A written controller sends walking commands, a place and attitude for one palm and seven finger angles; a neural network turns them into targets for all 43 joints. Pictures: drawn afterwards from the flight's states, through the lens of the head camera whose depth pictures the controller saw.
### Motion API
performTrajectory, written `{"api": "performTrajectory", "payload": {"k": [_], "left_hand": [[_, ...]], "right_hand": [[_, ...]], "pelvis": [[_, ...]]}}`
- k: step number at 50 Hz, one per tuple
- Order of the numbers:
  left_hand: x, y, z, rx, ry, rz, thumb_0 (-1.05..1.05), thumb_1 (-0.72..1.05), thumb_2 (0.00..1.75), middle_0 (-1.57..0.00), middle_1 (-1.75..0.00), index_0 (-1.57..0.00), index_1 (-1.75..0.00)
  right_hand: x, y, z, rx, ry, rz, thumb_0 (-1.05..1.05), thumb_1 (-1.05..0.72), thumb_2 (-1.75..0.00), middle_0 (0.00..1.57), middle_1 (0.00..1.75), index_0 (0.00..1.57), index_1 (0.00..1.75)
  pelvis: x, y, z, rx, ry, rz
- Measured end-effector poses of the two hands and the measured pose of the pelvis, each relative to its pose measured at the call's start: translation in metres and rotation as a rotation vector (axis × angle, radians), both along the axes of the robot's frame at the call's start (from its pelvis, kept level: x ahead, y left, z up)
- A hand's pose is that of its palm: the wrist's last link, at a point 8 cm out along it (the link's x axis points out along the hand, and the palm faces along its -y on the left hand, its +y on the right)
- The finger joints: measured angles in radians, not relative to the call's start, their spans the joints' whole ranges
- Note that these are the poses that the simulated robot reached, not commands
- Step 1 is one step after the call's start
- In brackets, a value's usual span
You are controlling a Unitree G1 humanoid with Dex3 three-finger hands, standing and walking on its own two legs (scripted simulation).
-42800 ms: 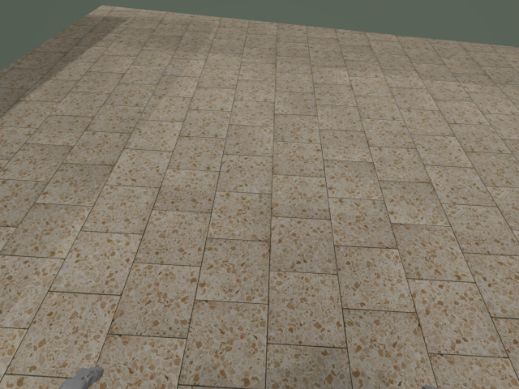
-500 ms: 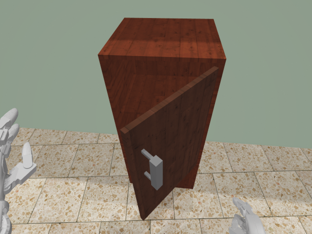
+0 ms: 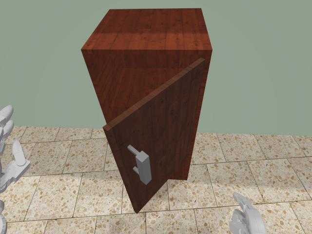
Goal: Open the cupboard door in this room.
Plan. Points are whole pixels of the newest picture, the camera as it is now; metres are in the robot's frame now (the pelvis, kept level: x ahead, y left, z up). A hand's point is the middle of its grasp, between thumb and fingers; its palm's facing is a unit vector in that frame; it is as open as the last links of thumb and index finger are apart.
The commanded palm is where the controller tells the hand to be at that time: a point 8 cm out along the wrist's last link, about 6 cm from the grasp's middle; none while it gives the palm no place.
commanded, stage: step back with the hand held close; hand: left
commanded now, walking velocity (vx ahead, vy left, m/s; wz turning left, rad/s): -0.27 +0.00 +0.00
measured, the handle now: (138, 164) +0.31 +0.09 -0.01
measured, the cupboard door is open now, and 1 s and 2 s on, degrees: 51 51 51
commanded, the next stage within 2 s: stop stepping back and stand still in 1.04 s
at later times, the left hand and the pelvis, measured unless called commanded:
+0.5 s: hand (3, 198) +0.14 +0.28 +0.15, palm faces +0.45 -0.75 -0.49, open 7.4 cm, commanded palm +0.09 +0.32 +0.17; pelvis -0.06 +0.02 -0.02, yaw -1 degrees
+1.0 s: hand out of the picture +0.06 +0.28 +0.17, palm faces +0.42 -0.82 -0.38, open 7.4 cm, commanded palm -0.01 +0.31 +0.17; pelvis -0.16 +0.02 +0.00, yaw -2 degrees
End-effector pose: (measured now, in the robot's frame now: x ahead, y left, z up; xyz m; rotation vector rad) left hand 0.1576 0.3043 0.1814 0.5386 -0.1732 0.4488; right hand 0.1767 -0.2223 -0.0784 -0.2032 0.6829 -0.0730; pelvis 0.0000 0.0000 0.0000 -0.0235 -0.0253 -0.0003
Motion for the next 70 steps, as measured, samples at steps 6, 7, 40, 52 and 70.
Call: {"api": "performTrajectory", "payload": {"k": [6,7,40,52,70], "left_hand": [[0.007,-0.01,-0.013,0.009,0.082,-0.084,0.01,0.89,0.9,-0.21,-0.3,-0.21,-0.3],[0.007,-0.011,-0.013,0.016,0.088,-0.097,0.01,0.89,0.9,-0.21,-0.3,-0.21,-0.3],[-0.117,0.031,-0.002,0.066,-0.165,-0.08,0.01,0.89,0.9,-0.21,-0.3,-0.21,-0.3],[-0.143,-0.004,-0.002,-0.024,-0.111,-0.149,0.01,0.89,0.9,-0.2,-0.3,-0.2,-0.3],[-0.239,-0.036,0.001,0.031,-0.054,-0.078,0.01,0.89,0.9,-0.21,-0.3,-0.21,-0.3]], "right_hand": [[-0.019,-0.018,-0.002,-0.036,0.053,-0.086,0.01,-0.9,-0.9,0.21,0.3,0.21,0.3],[-0.023,-0.02,-0.002,-0.043,0.06,-0.101,0.01,-0.9,-0.9,0.21,0.3,0.21,0.3],[-0.159,0.018,0.0,-0.12,0.079,-0.089,0.02,-0.9,-0.9,0.21,0.3,0.21,0.3],[-0.195,0.02,0.011,-0.041,0.023,-0.048,0.01,-0.9,-0.9,0.21,0.3,0.21,0.3],[-0.301,-0.076,0.007,-0.112,0.071,-0.172,0.01,-0.9,-0.9,0.2,0.3,0.2,0.3]], "pelvis": [[-0.004,0.006,-0.001,0.008,0.038,-0.018],[-0.005,0.007,-0.001,0.01,0.041,-0.02],[-0.118,0.032,-0.015,-0.023,0.007,0.023],[-0.176,0.009,-0.002,-0.028,0.08,-0.047],[-0.252,-0.028,-0.004,0.045,0.062,-0.057]]}}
